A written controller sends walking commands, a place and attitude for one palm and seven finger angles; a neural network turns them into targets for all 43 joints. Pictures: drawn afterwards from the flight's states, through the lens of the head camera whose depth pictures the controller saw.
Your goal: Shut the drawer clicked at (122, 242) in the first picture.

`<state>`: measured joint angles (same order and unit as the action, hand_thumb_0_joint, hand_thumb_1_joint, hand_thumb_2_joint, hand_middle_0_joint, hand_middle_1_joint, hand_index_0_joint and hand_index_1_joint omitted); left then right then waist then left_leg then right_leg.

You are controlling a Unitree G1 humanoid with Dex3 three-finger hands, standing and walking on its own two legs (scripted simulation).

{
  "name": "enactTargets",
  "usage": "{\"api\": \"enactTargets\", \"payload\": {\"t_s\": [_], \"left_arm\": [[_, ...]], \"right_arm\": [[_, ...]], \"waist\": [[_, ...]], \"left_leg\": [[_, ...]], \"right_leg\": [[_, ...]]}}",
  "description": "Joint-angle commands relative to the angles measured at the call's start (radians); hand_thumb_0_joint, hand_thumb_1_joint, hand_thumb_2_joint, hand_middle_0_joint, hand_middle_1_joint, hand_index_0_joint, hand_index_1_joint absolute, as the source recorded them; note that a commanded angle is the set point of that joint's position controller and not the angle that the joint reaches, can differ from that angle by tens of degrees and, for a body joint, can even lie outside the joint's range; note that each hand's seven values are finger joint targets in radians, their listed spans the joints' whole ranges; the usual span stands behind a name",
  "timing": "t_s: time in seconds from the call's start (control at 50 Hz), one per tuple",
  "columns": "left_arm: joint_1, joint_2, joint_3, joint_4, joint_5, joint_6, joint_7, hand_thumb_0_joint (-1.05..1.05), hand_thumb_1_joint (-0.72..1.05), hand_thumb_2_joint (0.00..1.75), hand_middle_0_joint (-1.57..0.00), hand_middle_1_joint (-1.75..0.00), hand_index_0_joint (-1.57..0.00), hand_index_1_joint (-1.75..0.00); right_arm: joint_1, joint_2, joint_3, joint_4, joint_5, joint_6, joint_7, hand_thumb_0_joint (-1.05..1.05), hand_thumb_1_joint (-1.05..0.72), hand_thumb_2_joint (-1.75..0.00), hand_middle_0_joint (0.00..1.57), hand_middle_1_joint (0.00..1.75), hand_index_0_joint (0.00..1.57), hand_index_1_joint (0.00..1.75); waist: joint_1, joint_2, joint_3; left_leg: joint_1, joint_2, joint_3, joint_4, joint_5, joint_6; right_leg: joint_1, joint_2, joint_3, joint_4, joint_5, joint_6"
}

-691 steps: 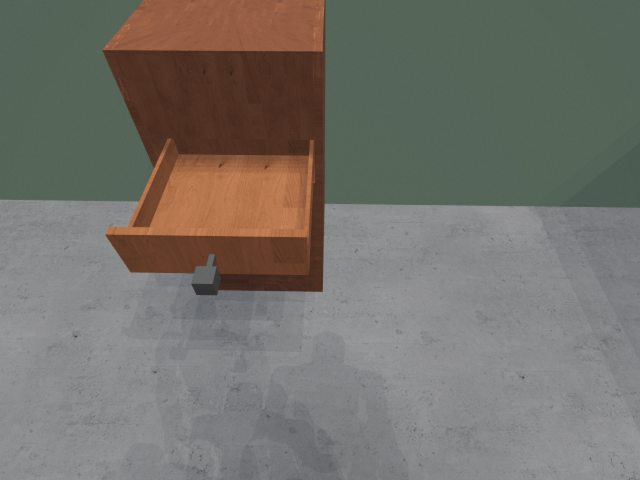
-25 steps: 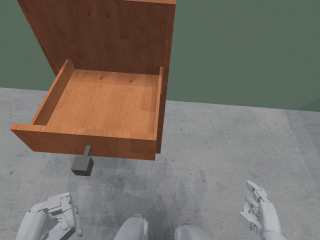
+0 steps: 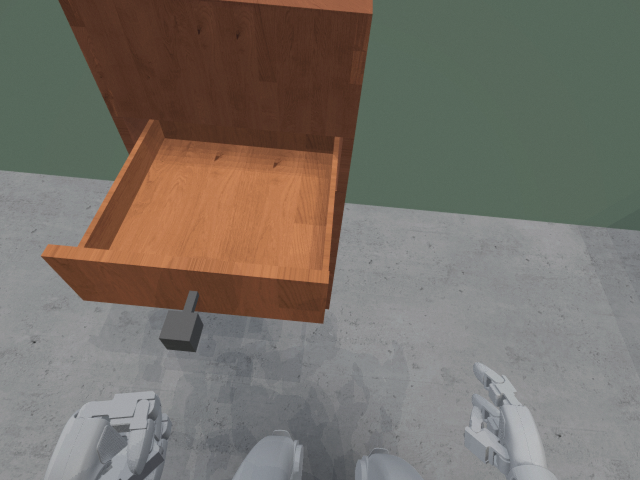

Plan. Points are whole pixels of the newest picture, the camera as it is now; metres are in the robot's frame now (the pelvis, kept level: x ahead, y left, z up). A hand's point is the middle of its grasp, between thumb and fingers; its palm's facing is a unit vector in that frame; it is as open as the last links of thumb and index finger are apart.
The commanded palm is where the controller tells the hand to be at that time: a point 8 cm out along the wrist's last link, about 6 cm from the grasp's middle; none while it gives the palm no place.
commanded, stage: raise the hand and make a fist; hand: left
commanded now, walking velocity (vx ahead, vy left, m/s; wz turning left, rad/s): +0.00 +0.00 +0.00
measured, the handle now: (186, 317) +0.33 +0.22 -0.05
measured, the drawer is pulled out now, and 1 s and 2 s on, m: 0.30 0.30 0.30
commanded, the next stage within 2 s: bring the fist close to the handle in 0.22 s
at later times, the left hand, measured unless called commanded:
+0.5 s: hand (166, 450) +0.16 +0.17 +0.04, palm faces +0.01 -1.00 -0.02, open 3.3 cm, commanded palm +0.13 +0.23 +0.04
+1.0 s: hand (187, 418) +0.19 +0.17 -0.01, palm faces +0.00 -1.00 -0.03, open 3.3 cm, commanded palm +0.18 +0.23 -0.01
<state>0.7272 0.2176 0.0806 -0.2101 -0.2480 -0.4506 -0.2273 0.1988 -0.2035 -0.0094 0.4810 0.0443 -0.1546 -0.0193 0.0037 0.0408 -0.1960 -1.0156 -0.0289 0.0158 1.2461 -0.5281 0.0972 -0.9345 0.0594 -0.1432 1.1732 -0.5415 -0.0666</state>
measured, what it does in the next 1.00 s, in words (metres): stands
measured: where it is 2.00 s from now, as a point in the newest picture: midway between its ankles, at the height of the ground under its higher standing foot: outside the picture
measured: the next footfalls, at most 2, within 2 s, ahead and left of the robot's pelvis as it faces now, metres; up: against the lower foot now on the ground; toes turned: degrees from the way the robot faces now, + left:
none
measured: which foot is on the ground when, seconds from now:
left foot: down 0.00-1.00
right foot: down 0.00-1.00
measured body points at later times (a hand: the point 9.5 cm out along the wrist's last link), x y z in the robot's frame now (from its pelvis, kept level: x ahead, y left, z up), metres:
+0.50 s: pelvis +0.00 +0.01 -0.01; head +0.07 +0.03 +0.43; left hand +0.15 +0.22 +0.04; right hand +0.22 -0.21 -0.07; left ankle +0.04 +0.06 -0.63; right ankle +0.02 -0.09 -0.63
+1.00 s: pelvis +0.00 +0.00 -0.04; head +0.10 +0.03 +0.40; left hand +0.19 +0.23 -0.01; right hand +0.20 -0.23 -0.12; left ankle +0.04 +0.06 -0.63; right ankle +0.02 -0.09 -0.63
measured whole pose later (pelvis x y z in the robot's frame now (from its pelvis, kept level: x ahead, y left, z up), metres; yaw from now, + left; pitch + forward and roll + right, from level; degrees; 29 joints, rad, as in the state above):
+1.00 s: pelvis +0.00 +0.00 -0.04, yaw -1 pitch +23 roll -5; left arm 0.55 0.22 0.08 -0.06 -0.22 -0.54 -0.18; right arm 0.17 -0.22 0.00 0.50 0.02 -0.12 -0.01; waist -0.01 0.03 -0.22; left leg -1.24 -0.02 0.02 1.42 -0.59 0.10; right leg -1.16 0.06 -0.15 1.36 -0.61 -0.07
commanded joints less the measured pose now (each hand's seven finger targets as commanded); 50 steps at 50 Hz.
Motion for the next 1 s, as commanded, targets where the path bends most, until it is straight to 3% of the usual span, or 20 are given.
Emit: {"api": "enactTargets", "payload": {"t_s": [0.0,0.06,0.08,0.12,0.14,0.16,0.22,0.3,0.38,0.4,0.46,0.48,0.58,0.72,0.78,0.86,0.9,0.98], "left_arm": [[0.127,0.072,0.058,-0.203,-0.013,-0.070,0.022,0.00,0.90,0.90,-1.40,-1.60,-1.40,-1.60],[0.146,0.061,0.036,-0.209,0.000,-0.080,0.035,0.00,0.90,0.90,-1.40,-1.60,-1.40,-1.60],[0.135,0.038,0.005,-0.223,0.004,-0.086,0.037,0.00,0.90,0.90,-1.40,-1.60,-1.40,-1.60],[0.132,0.044,0.002,-0.237,0.009,-0.094,0.049,0.00,0.90,0.90,-1.40,-1.60,-1.40,-1.60],[0.125,0.043,-0.007,-0.235,0.013,-0.095,0.053,0.00,0.90,0.90,-1.40,-1.60,-1.40,-1.60],[0.122,0.064,0.017,-0.228,0.018,-0.093,0.061,0.00,0.90,0.90,-1.40,-1.60,-1.40,-1.60],[0.114,0.057,0.007,-0.248,0.024,-0.097,0.068,0.00,0.90,0.90,-1.40,-1.60,-1.40,-1.60],[0.143,0.064,0.026,-0.247,0.020,-0.082,0.066,0.00,0.90,0.90,-1.40,-1.60,-1.40,-1.60],[0.096,0.033,0.000,-0.172,0.024,-0.085,0.053,0.00,0.90,0.90,-1.40,-1.60,-1.40,-1.60],[0.067,0.026,-0.016,-0.179,0.022,-0.092,0.047,0.00,0.90,0.90,-1.40,-1.60,-1.40,-1.60],[0.006,0.075,0.024,-0.168,0.021,-0.114,0.045,0.00,0.90,0.90,-1.40,-1.60,-1.40,-1.60],[0.028,0.074,0.037,-0.166,0.018,-0.120,0.045,0.00,0.90,0.90,-1.40,-1.60,-1.40,-1.60],[-0.023,0.059,0.023,-0.149,0.012,-0.121,0.044,0.00,0.90,0.90,-1.40,-1.60,-1.40,-1.60],[-0.053,0.073,0.047,-0.107,0.010,-0.107,0.046,0.00,0.90,0.90,-1.40,-1.60,-1.40,-1.60],[-0.059,0.063,0.044,-0.073,0.011,-0.113,0.049,0.00,0.90,0.90,-1.40,-1.60,-1.40,-1.60],[-0.119,0.091,0.069,-0.050,0.010,-0.142,0.055,0.00,0.90,0.90,-1.40,-1.60,-1.40,-1.60],[-0.134,0.080,0.050,-0.059,0.009,-0.158,0.051,0.00,0.90,0.90,-1.40,-1.60,-1.40,-1.60],[-0.179,0.083,0.055,-0.028,0.008,-0.167,0.050,0.00,0.90,0.90,-1.40,-1.60,-1.40,-1.60]], "right_arm": [[-0.080,-0.124,-0.068,-0.176,0.007,-0.055,-0.001,0.00,-0.90,-0.90,0.20,0.30,0.20,0.30],[-0.083,-0.126,-0.071,-0.178,0.004,-0.053,0.003,0.00,-0.90,-0.90,0.20,0.30,0.20,0.30],[-0.080,-0.129,-0.069,-0.185,0.001,-0.053,0.005,0.00,-0.90,-0.90,0.20,0.30,0.20,0.30],[-0.078,-0.129,-0.068,-0.188,-0.001,-0.051,0.009,0.00,-0.90,-0.90,0.20,0.30,0.20,0.30],[-0.074,-0.130,-0.068,-0.194,0.000,-0.048,0.009,0.00,-0.90,-0.90,0.20,0.30,0.20,0.30],[-0.080,-0.130,-0.069,-0.190,-0.001,-0.043,0.006,0.00,-0.90,-0.90,0.20,0.30,0.20,0.30],[-0.069,-0.132,-0.066,-0.201,-0.001,-0.035,0.006,0.00,-0.90,-0.90,0.20,0.30,0.20,0.30],[-0.066,-0.129,-0.069,-0.204,0.003,-0.023,0.002,0.00,-0.90,-0.90,0.20,0.30,0.20,0.30],[-0.068,-0.134,-0.064,-0.188,-0.002,-0.023,0.000,0.00,-0.90,-0.90,0.20,0.30,0.20,0.30],[-0.069,-0.137,-0.062,-0.190,-0.005,-0.027,0.001,0.00,-0.90,-0.90,0.20,0.30,0.20,0.30],[-0.068,-0.141,-0.058,-0.178,-0.009,-0.032,-0.003,0.00,-0.90,-0.90,0.20,0.30,0.20,0.30],[-0.066,-0.139,-0.060,-0.177,-0.010,-0.032,-0.003,0.00,-0.90,-0.90,0.20,0.30,0.20,0.30],[-0.065,-0.143,-0.055,-0.170,-0.012,-0.027,0.002,0.00,-0.90,-0.90,0.20,0.30,0.20,0.30],[-0.071,-0.148,-0.059,-0.158,-0.011,-0.016,-0.001,0.00,-0.90,-0.90,0.20,0.30,0.20,0.30],[-0.073,-0.147,-0.059,-0.150,-0.013,-0.013,0.001,0.00,-0.90,-0.90,0.20,0.30,0.20,0.30],[-0.079,-0.150,-0.057,-0.130,-0.016,-0.015,-0.001,0.00,-0.90,-0.90,0.20,0.30,0.20,0.30],[-0.080,-0.154,-0.054,-0.132,-0.019,-0.020,0.004,0.00,-0.90,-0.90,0.20,0.30,0.20,0.30],[-0.075,-0.162,-0.052,-0.119,-0.023,-0.016,0.003,0.00,-0.90,-0.90,0.20,0.30,0.20,0.30]], "waist": [[0.014,0.015,-0.149],[0.014,0.019,-0.144],[0.003,0.028,-0.140],[0.008,0.043,-0.129],[-0.001,0.018,-0.124],[0.002,0.002,-0.124],[0.004,0.021,-0.137],[0.011,0.019,-0.160],[-0.011,-0.009,-0.123],[-0.017,-0.003,-0.127],[-0.016,0.002,-0.137],[-0.002,0.024,-0.164],[-0.008,0.051,-0.193],[0.001,0.028,-0.238],[-0.006,0.006,-0.233],[-0.009,0.009,-0.228],[-0.008,0.050,-0.247],[-0.016,0.035,-0.269]], "left_leg": [[0.202,0.041,-0.129,-0.236,0.212,-0.077],[0.213,0.048,-0.142,-0.240,0.226,-0.084],[0.214,0.047,-0.141,-0.237,0.208,-0.084],[0.211,0.048,-0.152,-0.247,0.176,-0.091],[0.199,0.048,-0.154,-0.245,0.154,-0.087],[0.181,0.048,-0.155,-0.242,0.138,-0.084],[0.193,0.048,-0.161,-0.248,0.118,-0.091],[0.205,0.048,-0.153,-0.242,0.166,-0.092],[0.165,0.048,-0.157,-0.209,0.160,-0.089],[0.159,0.046,-0.158,-0.199,0.151,-0.088],[0.119,0.042,-0.155,-0.175,0.114,-0.085],[0.129,0.041,-0.148,-0.170,0.131,-0.085],[0.133,0.043,-0.157,-0.153,0.157,-0.089],[0.101,0.041,-0.145,-0.115,0.199,-0.085],[0.073,0.040,-0.142,-0.096,0.196,-0.080],[0.033,0.040,-0.142,-0.072,0.165,-0.078],[0.041,0.040,-0.144,-0.064,0.161,-0.081],[0.023,0.040,-0.149,-0.037,0.164,-0.079]], "right_leg": [[0.076,-0.018,0.073,-0.166,0.105,0.020],[0.047,-0.015,0.063,-0.150,0.103,0.019],[0.032,-0.018,0.062,-0.147,0.090,0.022],[0.017,-0.017,0.061,-0.139,0.069,0.019],[0.013,-0.018,0.061,-0.141,0.061,0.022],[0.013,-0.016,0.065,-0.140,0.055,0.021],[0.005,-0.017,0.065,-0.129,0.045,0.021],[0.026,-0.015,0.065,-0.134,0.074,0.021],[-0.019,-0.013,0.062,-0.114,0.069,0.023],[-0.031,-0.015,0.064,-0.108,0.066,0.024],[-0.044,-0.015,0.078,-0.094,0.046,0.020],[-0.038,-0.017,0.080,-0.086,0.052,0.018],[-0.063,-0.015,0.076,-0.060,0.070,0.018],[-0.057,-0.015,0.082,-0.038,0.095,0.017],[-0.072,-0.015,0.085,-0.029,0.093,0.019],[-0.105,-0.013,0.090,-0.006,0.070,0.016],[-0.127,-0.017,0.092,0.009,0.064,0.014],[-0.154,-0.016,0.094,0.033,0.070,0.016]]}}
